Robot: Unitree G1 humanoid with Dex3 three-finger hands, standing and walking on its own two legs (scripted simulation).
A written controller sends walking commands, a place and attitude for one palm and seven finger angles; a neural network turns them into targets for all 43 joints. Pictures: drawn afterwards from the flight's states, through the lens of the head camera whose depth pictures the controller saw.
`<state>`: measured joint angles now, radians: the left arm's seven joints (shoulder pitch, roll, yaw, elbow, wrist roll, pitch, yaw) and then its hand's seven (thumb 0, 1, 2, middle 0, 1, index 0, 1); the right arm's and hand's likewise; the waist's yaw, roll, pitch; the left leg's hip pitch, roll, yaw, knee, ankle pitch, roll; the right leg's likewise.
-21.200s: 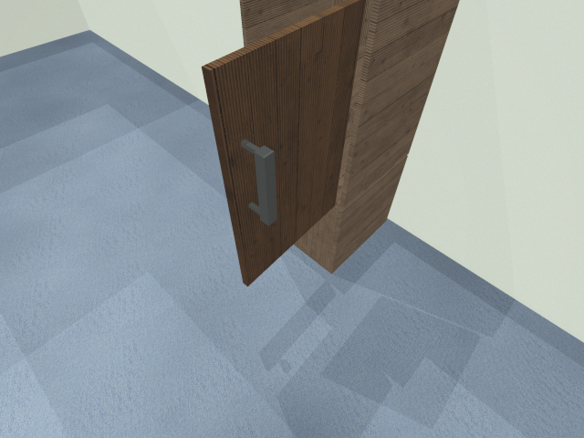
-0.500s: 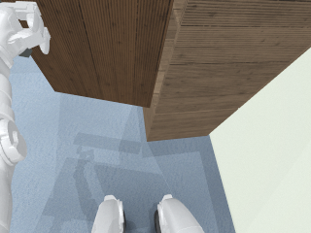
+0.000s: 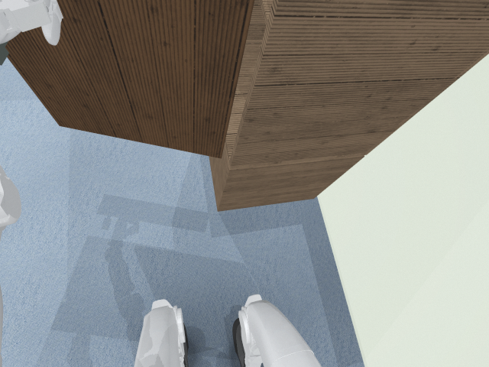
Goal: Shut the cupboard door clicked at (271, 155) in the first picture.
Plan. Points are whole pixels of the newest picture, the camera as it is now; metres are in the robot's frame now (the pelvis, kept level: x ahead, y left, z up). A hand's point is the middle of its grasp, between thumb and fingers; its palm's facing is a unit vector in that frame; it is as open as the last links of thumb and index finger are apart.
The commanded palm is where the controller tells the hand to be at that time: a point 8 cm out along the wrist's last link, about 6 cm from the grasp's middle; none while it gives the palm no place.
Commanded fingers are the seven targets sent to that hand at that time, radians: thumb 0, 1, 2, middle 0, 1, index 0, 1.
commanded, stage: push the door shut along its arc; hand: left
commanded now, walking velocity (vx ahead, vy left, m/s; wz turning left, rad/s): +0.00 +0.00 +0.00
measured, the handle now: out of the picture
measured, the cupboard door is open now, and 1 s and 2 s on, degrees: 71 66 66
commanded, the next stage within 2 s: pull the fist back off the door in 0.04 s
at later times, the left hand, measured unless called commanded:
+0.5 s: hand (70, 1) +0.60 +0.16 +0.13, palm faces +0.11 -0.99 +0.00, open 3.1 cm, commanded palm +0.56 +0.19 +0.13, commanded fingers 0.00 0.90 0.90 -1.30 -1.50 -1.30 -1.50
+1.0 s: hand (66, 58) +0.51 +0.16 +0.13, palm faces +0.11 -0.99 +0.00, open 3.1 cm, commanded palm +0.48 +0.20 +0.13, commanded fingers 0.00 0.90 0.90 -1.30 -1.50 -1.30 -1.50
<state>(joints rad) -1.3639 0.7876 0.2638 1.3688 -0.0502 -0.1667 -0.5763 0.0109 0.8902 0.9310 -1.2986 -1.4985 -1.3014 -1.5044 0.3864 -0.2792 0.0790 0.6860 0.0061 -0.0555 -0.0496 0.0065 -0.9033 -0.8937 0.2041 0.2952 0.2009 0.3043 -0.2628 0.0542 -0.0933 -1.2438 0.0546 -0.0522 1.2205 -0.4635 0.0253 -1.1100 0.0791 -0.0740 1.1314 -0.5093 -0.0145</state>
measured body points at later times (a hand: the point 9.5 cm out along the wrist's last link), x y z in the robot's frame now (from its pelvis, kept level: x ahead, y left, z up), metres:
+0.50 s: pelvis +0.00 +0.00 +0.02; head +0.17 +0.02 +0.44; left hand +0.58 +0.21 +0.13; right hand -0.06 -0.23 -0.08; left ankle +0.04 +0.10 -0.63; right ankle +0.01 -0.12 -0.63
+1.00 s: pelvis +0.03 -0.01 +0.04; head +0.13 +0.00 +0.48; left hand +0.50 +0.21 +0.13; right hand +0.07 -0.28 -0.07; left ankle +0.04 +0.10 -0.63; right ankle +0.01 -0.12 -0.63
